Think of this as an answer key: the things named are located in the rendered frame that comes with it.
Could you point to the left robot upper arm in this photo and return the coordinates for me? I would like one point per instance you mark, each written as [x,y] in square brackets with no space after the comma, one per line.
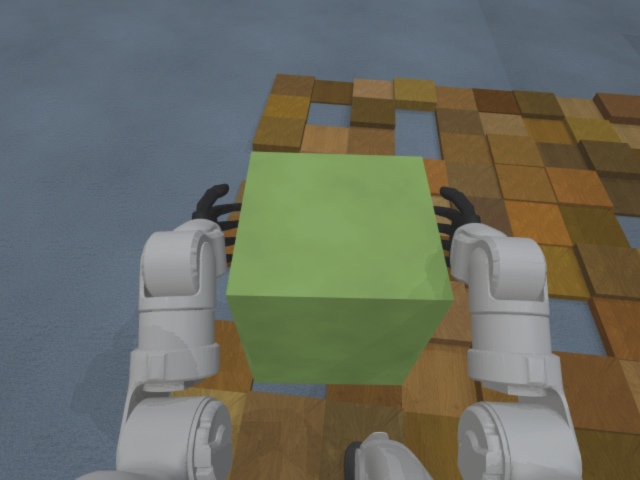
[174,438]

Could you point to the robot right shin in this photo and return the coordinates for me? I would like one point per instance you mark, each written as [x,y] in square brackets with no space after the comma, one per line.
[374,436]

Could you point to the carton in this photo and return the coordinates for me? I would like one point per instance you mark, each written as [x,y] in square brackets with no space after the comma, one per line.
[338,274]

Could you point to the right robot upper arm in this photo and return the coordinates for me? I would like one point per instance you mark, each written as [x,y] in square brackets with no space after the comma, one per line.
[516,441]

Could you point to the robot left hand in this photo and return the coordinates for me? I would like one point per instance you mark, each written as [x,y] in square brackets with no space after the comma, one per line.
[206,211]

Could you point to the robot right thigh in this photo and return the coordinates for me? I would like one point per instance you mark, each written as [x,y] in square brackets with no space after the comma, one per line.
[384,459]

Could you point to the left robot forearm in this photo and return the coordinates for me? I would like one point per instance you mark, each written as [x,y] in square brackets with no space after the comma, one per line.
[176,349]

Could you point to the right robot forearm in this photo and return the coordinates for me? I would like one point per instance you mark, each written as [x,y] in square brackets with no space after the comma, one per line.
[508,299]

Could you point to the robot right hand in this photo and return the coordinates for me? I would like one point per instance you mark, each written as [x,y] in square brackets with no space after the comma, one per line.
[465,216]

